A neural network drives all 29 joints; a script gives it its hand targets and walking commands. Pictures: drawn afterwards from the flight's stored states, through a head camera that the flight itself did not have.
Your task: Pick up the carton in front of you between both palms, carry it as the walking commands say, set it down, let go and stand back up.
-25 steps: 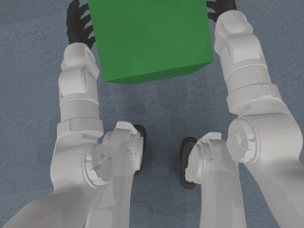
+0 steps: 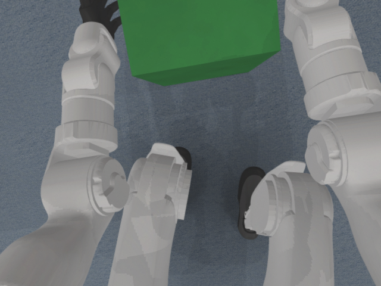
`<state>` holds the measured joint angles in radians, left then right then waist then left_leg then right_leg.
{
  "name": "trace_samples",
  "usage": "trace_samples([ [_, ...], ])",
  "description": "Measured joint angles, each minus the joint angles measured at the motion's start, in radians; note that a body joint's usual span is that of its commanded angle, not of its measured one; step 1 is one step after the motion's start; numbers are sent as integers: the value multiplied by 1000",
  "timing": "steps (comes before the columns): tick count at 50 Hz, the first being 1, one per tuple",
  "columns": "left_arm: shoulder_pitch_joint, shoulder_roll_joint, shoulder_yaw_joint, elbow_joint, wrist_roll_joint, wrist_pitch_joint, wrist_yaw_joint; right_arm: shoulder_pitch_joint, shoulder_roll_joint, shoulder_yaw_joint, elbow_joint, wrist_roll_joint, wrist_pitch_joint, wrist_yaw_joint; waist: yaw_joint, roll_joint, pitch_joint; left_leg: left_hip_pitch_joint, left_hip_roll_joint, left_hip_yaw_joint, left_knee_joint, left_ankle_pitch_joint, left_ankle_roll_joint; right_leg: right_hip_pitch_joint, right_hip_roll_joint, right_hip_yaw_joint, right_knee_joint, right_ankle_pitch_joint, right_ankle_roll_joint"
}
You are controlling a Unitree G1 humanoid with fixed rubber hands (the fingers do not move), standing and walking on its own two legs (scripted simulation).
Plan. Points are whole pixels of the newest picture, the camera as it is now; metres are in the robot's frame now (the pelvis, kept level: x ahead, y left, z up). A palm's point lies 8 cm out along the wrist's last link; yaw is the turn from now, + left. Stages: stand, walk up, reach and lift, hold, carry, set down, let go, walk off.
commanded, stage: set down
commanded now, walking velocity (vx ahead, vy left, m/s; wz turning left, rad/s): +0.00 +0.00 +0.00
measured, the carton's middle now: (197, 18) +0.54 +0.08 -0.24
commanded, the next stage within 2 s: none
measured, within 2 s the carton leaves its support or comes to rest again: rests again in 0.38 s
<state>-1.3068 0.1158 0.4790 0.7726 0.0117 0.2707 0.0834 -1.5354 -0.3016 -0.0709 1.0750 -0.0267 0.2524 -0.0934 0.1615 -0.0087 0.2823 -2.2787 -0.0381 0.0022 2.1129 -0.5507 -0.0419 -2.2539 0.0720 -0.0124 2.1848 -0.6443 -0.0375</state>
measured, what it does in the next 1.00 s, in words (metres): stands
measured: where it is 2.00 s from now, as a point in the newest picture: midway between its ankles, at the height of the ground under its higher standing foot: (211, 203)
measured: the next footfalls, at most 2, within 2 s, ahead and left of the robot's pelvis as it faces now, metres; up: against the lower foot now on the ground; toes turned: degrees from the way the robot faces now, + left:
none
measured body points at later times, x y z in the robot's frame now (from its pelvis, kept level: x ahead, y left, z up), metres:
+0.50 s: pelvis -0.01 +0.00 -0.02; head +0.36 -0.01 +0.23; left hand +0.51 +0.24 -0.18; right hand +0.58 -0.06 -0.19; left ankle +0.12 +0.12 -0.35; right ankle +0.08 -0.10 -0.35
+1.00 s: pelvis -0.01 +0.00 -0.02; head +0.37 -0.02 +0.21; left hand +0.50 +0.24 -0.20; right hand +0.58 -0.09 -0.21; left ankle +0.12 +0.12 -0.35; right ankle +0.08 -0.10 -0.35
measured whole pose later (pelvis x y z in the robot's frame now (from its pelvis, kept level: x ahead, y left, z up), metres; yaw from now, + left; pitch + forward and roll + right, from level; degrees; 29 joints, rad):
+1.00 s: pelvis -0.01 +0.00 -0.02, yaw +0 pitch +33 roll +5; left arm -1.45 0.22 0.53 1.10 0.00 0.10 0.06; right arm -1.63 -0.40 -0.01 1.18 -0.01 0.17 -0.04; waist 0.15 0.03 0.50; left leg -2.20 -0.03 0.03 2.18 -0.55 -0.05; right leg -2.20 0.08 0.01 2.27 -0.64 -0.04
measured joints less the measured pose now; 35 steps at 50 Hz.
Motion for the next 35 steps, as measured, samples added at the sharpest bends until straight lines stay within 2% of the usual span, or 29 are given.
trace_samples([
  [9,-41,12,-1,75,14,-13,-17,-28,-22,4,66,-2,-18,14,11,1,35,8,10,11,18,8,5,-1,12,10,20,16,6],
  [16,-70,44,30,125,25,-31,-38,-70,-14,-3,91,-22,-16,46,4,7,71,17,15,15,33,10,1,-1,18,12,40,24,3],
  [35,-91,86,110,167,64,-48,-112,-84,24,-101,58,-113,-30,113,-14,21,130,42,10,10,61,-2,-16,16,13,4,79,11,-19],
])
